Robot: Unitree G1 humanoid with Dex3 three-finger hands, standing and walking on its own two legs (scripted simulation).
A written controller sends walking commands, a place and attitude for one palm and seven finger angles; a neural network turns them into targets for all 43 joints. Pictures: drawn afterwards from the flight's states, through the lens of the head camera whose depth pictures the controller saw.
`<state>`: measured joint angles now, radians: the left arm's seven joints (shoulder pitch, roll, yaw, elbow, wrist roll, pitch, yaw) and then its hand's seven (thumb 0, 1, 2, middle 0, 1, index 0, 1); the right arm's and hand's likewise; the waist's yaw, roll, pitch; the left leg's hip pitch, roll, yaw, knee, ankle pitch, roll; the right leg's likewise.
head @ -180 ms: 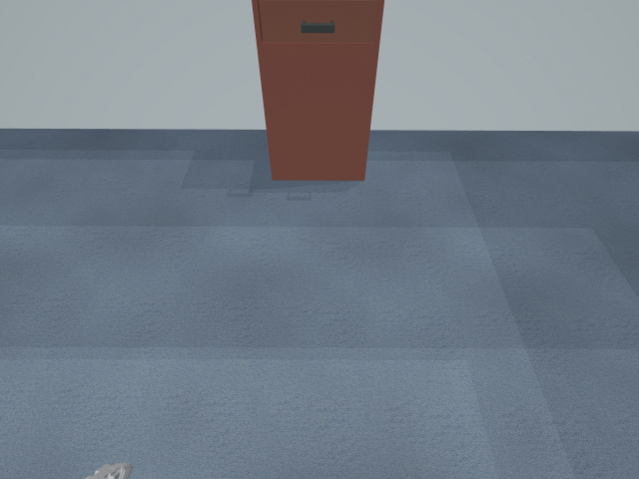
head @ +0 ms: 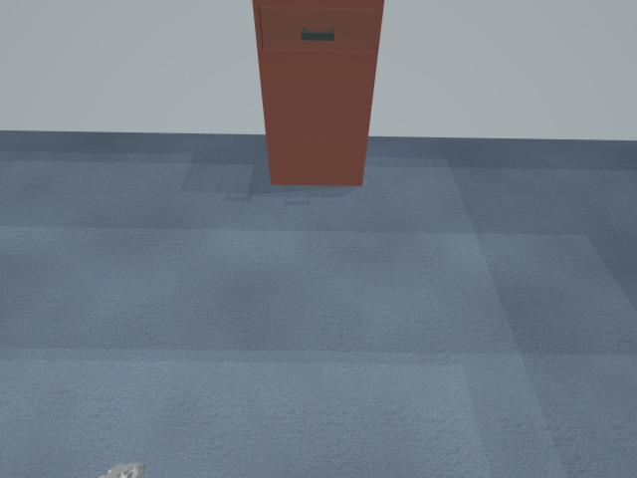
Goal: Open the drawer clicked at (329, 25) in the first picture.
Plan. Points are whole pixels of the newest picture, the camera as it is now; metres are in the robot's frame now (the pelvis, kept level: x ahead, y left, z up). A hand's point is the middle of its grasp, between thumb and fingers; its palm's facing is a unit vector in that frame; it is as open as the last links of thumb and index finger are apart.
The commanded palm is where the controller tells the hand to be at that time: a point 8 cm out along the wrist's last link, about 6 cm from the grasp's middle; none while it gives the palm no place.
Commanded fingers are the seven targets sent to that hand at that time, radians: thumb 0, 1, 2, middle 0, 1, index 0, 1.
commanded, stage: stand and wait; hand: left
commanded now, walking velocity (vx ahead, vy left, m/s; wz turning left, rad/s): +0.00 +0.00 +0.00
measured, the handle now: (317, 33) +1.56 +0.10 -0.03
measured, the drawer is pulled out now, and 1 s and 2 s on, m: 0.00 0.00 0.00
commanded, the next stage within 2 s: look at it before walking up in 0.64 s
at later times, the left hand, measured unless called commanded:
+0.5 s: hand out of the picture +0.05 +0.25 -0.15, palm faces -0.01 -0.94 -0.34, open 7.4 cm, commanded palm none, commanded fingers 0.00 0.90 0.90 -0.20 -0.30 -0.20 -0.30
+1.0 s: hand out of the picture +0.06 +0.25 -0.15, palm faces -0.03 -0.95 -0.32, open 7.4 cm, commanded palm none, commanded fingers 0.00 0.90 0.90 -0.20 -0.30 -0.20 -0.30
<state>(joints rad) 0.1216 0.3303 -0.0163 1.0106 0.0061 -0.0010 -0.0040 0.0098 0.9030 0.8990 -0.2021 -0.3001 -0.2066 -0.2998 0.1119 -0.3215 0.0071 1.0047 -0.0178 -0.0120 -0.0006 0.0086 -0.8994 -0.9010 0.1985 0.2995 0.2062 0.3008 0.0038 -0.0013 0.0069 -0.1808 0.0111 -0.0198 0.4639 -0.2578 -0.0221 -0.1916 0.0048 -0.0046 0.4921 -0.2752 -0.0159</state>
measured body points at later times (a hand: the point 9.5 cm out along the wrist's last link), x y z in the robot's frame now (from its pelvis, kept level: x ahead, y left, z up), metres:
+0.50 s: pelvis -0.01 +0.00 +0.00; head -0.01 +0.00 +0.45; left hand +0.05 +0.30 -0.13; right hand +0.06 -0.30 -0.13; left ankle +0.00 +0.14 -0.74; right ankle -0.01 -0.11 -0.74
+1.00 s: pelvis -0.01 +0.00 +0.01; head -0.01 +0.01 +0.46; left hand +0.06 +0.30 -0.13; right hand +0.06 -0.29 -0.13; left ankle +0.00 +0.14 -0.74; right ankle -0.01 -0.11 -0.74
